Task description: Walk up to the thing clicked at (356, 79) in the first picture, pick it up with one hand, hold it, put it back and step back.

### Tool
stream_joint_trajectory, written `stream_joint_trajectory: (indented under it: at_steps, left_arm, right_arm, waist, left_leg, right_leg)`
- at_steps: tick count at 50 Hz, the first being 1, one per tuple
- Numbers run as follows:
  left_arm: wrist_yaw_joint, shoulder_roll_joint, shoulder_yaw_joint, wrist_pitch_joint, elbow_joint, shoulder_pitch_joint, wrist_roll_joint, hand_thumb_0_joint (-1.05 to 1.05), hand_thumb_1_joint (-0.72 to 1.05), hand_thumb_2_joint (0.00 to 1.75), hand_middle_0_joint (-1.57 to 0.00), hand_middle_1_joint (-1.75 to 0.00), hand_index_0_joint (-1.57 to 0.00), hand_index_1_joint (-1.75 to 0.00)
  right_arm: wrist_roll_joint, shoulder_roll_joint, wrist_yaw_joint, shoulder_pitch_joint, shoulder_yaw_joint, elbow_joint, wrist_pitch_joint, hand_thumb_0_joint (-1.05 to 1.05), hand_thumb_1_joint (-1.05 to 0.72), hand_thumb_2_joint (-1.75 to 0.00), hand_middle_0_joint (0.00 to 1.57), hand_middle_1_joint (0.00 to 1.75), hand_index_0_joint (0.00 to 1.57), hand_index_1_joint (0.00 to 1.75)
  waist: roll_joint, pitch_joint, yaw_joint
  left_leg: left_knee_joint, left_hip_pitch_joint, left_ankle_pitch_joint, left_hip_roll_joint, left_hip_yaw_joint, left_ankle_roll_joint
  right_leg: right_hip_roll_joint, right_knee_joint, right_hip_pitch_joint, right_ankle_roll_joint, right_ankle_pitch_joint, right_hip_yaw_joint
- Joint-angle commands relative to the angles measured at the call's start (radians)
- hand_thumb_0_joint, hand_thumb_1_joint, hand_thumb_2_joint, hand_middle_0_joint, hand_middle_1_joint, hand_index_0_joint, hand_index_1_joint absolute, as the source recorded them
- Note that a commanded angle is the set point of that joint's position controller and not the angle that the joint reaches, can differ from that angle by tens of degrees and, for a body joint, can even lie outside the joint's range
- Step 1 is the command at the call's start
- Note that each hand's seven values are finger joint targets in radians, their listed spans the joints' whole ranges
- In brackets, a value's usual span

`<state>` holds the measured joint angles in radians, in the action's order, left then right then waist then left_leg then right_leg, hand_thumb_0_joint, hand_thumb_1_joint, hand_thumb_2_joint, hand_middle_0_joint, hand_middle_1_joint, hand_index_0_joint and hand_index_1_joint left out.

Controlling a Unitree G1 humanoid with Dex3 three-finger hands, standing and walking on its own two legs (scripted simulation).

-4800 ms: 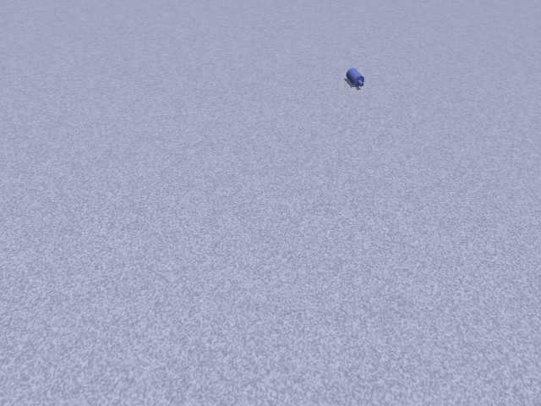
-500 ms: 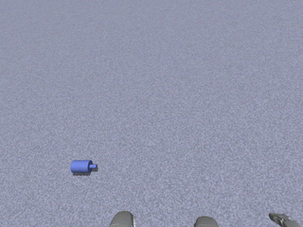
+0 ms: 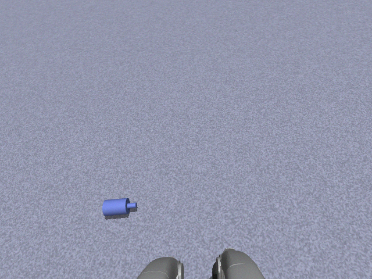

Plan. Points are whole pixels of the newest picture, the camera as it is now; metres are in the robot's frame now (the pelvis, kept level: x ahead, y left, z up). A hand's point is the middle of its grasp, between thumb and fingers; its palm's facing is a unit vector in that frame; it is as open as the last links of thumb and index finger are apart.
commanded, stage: walk up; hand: left
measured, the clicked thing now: (120, 206) +0.51 +0.39 -0.70
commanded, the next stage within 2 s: none
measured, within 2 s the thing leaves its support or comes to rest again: neither
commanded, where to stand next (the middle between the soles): +0.11 +0.20 m, yaw -3 degrees
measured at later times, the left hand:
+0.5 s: hand out of the picture +0.06 +0.56 -0.13, palm faces +0.02 -0.82 -0.57, open 7.4 cm
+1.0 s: hand out of the picture +0.19 +0.50 -0.13, palm faces -0.07 -0.93 -0.35, open 7.4 cm
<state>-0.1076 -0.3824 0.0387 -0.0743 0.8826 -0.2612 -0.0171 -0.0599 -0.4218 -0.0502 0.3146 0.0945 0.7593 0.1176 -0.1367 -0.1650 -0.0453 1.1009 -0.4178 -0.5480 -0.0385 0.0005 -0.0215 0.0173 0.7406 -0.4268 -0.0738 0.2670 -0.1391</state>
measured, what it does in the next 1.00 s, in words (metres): steps to the left: left foot, then right foot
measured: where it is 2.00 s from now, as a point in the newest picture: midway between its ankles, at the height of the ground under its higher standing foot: outside the picture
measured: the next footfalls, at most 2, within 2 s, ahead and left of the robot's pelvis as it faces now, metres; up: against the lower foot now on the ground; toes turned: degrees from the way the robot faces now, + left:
left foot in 0.32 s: +0.05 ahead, +0.34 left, +0.00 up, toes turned +0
right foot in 0.82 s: +0.09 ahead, +0.12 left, +0.00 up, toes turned -2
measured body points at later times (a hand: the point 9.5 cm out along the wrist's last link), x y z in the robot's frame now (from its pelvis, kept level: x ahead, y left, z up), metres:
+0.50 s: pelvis +0.01 +0.22 +0.00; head +0.03 +0.23 +0.45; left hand +0.06 +0.60 -0.10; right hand +0.06 -0.11 -0.11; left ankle +0.01 +0.33 -0.70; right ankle +0.05 +0.05 -0.63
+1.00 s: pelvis +0.04 +0.26 +0.02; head +0.08 +0.26 +0.46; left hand +0.19 +0.55 -0.10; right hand +0.11 -0.05 -0.11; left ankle +0.01 +0.34 -0.70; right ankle +0.05 +0.13 -0.70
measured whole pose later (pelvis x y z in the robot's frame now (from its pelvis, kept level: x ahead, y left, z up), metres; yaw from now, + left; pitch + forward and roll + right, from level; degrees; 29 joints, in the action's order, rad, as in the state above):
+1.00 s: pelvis +0.04 +0.26 +0.02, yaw -3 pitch -1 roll +0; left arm -0.01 -0.35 0.01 -0.02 0.96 -0.08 0.01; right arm 0.00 -0.36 0.03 0.19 0.03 0.93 -0.03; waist 0.00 -0.10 -0.02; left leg 0.69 -0.25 -0.42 -0.03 -0.07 0.01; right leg -0.01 0.69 -0.32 -0.01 0.36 0.03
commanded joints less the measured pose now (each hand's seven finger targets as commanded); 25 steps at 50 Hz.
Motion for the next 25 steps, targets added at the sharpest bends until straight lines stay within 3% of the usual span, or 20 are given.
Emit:
stream_joint_trajectory:
  at_steps: [1,2,4,6,9,11,13,14,15,16,17,18,19,20,21,22,23,25]
  left_arm:
    - [-0.037,-0.342,0.109,-0.016,-0.084,-0.044,0.001,0.00,0.90,0.90,-0.20,-0.30,-0.20,-0.30]
    - [-0.031,-0.342,0.112,-0.019,-0.083,-0.039,-0.004,0.00,0.90,0.90,-0.20,-0.30,-0.20,-0.30]
    - [-0.022,-0.346,0.121,-0.023,-0.072,-0.042,-0.008,0.00,0.90,0.90,-0.20,-0.30,-0.20,-0.30]
    - [-0.015,-0.361,0.128,-0.025,-0.077,-0.048,-0.010,0.00,0.90,0.90,-0.20,-0.30,-0.20,-0.30]
    - [-0.010,-0.402,0.143,-0.021,-0.079,-0.038,-0.021,0.00,0.90,0.90,-0.20,-0.30,-0.20,-0.30]
    - [-0.008,-0.439,0.157,-0.016,-0.082,-0.031,-0.030,0.00,0.90,0.90,-0.20,-0.30,-0.20,-0.30]
    - [-0.006,-0.460,0.161,-0.012,-0.078,-0.036,-0.034,0.00,0.90,0.90,-0.20,-0.30,-0.20,-0.30]
    - [-0.006,-0.466,0.160,-0.009,-0.080,-0.014,-0.031,0.00,0.90,0.90,-0.20,-0.30,-0.20,-0.30]
    - [-0.006,-0.466,0.155,-0.004,-0.081,0.033,-0.026,0.00,0.90,0.90,-0.20,-0.30,-0.20,-0.30]
    - [-0.009,-0.432,0.144,0.006,-0.082,0.061,-0.029,0.00,0.90,0.90,-0.20,-0.30,-0.20,-0.30]
    - [-0.014,-0.349,0.121,0.018,-0.074,0.048,-0.029,0.00,0.90,0.90,-0.20,-0.30,-0.20,-0.30]
    - [-0.019,-0.229,0.084,0.026,-0.080,0.031,-0.009,0.00,0.90,0.90,-0.20,-0.30,-0.20,-0.30]
    - [-0.045,-0.288,0.091,0.020,-0.097,0.123,-0.007,0.00,0.90,0.90,-0.20,-0.30,-0.20,-0.30]
    - [-0.049,-0.328,0.090,0.015,-0.073,0.094,-0.007,0.00,0.90,0.90,-0.20,-0.30,-0.20,-0.30]
    - [-0.043,-0.350,0.090,0.013,-0.036,0.080,0.010,0.00,0.90,0.90,-0.20,-0.30,-0.20,-0.30]
    - [-0.032,-0.330,0.100,0.015,0.006,0.010,0.022,0.00,0.90,0.90,-0.20,-0.30,-0.20,-0.30]
    - [-0.018,-0.323,0.101,0.020,0.033,-0.060,0.025,0.00,0.90,0.90,-0.20,-0.30,-0.20,-0.30]
    - [0.010,-0.288,0.089,0.023,0.049,-0.080,0.023,0.00,0.90,0.90,-0.20,-0.30,-0.20,-0.30]
  right_arm:
    - [-0.002,-0.275,0.010,0.013,0.091,-0.079,-0.023,0.00,-0.90,-0.90,0.20,0.30,0.20,0.30]
    - [-0.001,-0.266,0.002,0.022,0.086,-0.070,-0.022,0.00,-0.90,-0.90,0.20,0.30,0.20,0.30]
    - [-0.004,-0.242,-0.011,0.046,0.084,-0.061,-0.019,0.00,-0.90,-0.90,0.20,0.30,0.20,0.30]
    - [-0.002,-0.235,-0.019,0.036,0.085,-0.065,-0.016,0.00,-0.90,-0.90,0.20,0.30,0.20,0.30]
    - [0.007,-0.227,-0.032,-0.002,0.084,-0.081,-0.015,0.00,-0.90,-0.90,0.20,0.30,0.20,0.30]
    - [0.005,-0.224,-0.041,-0.034,0.085,-0.096,-0.013,0.00,-0.90,-0.90,0.20,0.30,0.20,0.30]
    - [0.000,-0.229,-0.045,-0.054,0.090,-0.103,-0.016,0.00,-0.90,-0.90,0.20,0.30,0.20,0.30]
    - [0.001,-0.239,-0.045,-0.026,0.096,-0.095,-0.018,0.00,-0.90,-0.90,0.20,0.30,0.20,0.30]
    - [-0.002,-0.243,-0.043,0.039,0.104,-0.069,-0.021,0.00,-0.90,-0.90,0.20,0.30,0.20,0.30]
    - [-0.010,-0.252,-0.038,0.129,0.114,-0.029,-0.026,0.00,-0.90,-0.90,0.20,0.30,0.20,0.30]
    - [-0.028,-0.275,-0.031,0.211,0.125,-0.004,-0.033,0.00,-0.90,-0.90,0.20,0.30,0.20,0.30]
    - [-0.038,-0.348,-0.023,0.195,0.124,-0.032,-0.040,0.00,-0.90,-0.90,0.20,0.30,0.20,0.30]
    - [-0.002,-0.459,-0.014,0.069,0.130,-0.056,-0.048,0.00,-0.90,-0.90,0.20,0.30,0.20,0.30]
    - [-0.003,-0.451,-0.008,-0.067,0.120,-0.082,-0.048,0.00,-0.90,-0.90,0.20,0.30,0.20,0.30]
    - [-0.011,-0.358,-0.002,-0.105,0.101,-0.104,-0.050,0.00,-0.90,-0.90,0.20,0.30,0.20,0.30]
    - [-0.016,-0.308,0.007,-0.091,0.084,-0.102,-0.056,0.00,-0.90,-0.90,0.20,0.30,0.20,0.30]
    - [-0.008,-0.284,0.017,-0.081,0.076,-0.088,-0.069,0.00,-0.90,-0.90,0.20,0.30,0.20,0.30]
    - [0.019,-0.285,0.026,-0.059,0.072,-0.055,-0.095,0.00,-0.90,-0.90,0.20,0.30,0.20,0.30]
  waist:
    - [0.101,0.116,0.035]
    - [0.143,0.101,0.029]
    - [0.195,0.093,0.030]
    - [0.244,0.105,0.035]
    - [0.334,0.119,0.043]
    - [0.387,0.115,0.052]
    - [0.388,0.132,0.064]
    - [0.379,0.152,0.044]
    - [0.348,0.170,-0.004]
    - [0.258,0.194,-0.061]
    - [0.068,0.193,-0.113]
    - [-0.283,0.107,-0.113]
    - [-0.370,0.028,-0.093]
    - [-0.279,-0.036,-0.034]
    - [-0.108,-0.071,-0.033]
    - [-0.058,-0.043,-0.001]
    - [-0.044,-0.008,0.030]
    - [-0.069,0.073,0.039]
  left_leg:
    - [0.254,-0.207,0.059,0.078,0.220,0.019]
    - [0.247,-0.205,0.087,0.071,0.210,0.022]
    - [0.248,-0.185,0.128,0.069,0.207,0.031]
    - [0.240,-0.193,0.157,0.070,0.182,0.044]
    - [0.066,-0.170,0.135,0.116,0.105,0.055]
    - [-0.048,-0.113,0.073,0.152,0.060,0.053]
    - [-0.161,-0.060,0.022,0.156,0.032,0.038]
    - [-0.210,-0.005,0.023,0.148,0.005,0.032]
    - [-0.293,0.100,0.090,0.135,-0.032,0.024]
    - [-0.380,0.241,0.117,0.103,-0.047,0.016]
    - [-0.459,0.322,0.056,0.069,0.008,0.000]
    - [-0.713,0.193,-0.171,0.254,0.420,-0.047]
    - [-0.925,-0.030,-0.255,0.332,0.660,-0.114]
    - [-0.938,-0.103,-0.331,0.395,0.717,-0.183]
    - [-0.844,-0.105,-0.175,0.319,0.538,-0.146]
    - [-0.750,-0.041,-0.080,0.262,0.414,-0.115]
    - [-0.691,0.035,0.004,0.233,0.357,-0.089]
    - [-0.654,0.157,0.130,0.233,0.340,-0.099]
  right_leg:
    - [-0.394,-0.422,0.115,-0.144,0.262,0.558]
    - [-0.364,-0.391,0.088,-0.126,0.217,0.473]
    - [-0.324,-0.340,0.047,-0.122,0.182,0.371]
    - [-0.304,-0.331,0.051,-0.125,0.210,0.324]
    - [-0.277,-0.303,0.042,-0.113,0.249,0.260]
    - [-0.280,-0.283,-0.004,-0.117,0.262,0.245]
    - [-0.299,-0.246,-0.008,-0.121,0.263,0.262]
    - [-0.307,-0.224,-0.026,-0.113,0.244,0.268]
    - [-0.302,-0.179,-0.092,-0.091,0.244,0.245]
    - [-0.262,-0.031,-0.190,-0.053,0.266,0.193]
    - [-0.187,0.221,-0.303,-0.005,0.266,0.112]
    - [0.009,0.521,-0.499,0.038,0.430,0.023]
    - [-0.001,0.573,-0.432,0.012,0.413,0.159]
    - [-0.054,0.589,-0.394,0.010,0.347,0.183]
    - [-0.070,0.569,-0.388,0.032,0.271,0.201]
    - [-0.051,0.552,-0.379,0.034,0.220,0.225]
    - [-0.065,0.524,-0.359,0.036,0.172,0.223]
    - [-0.067,0.444,-0.304,0.047,0.161,0.196]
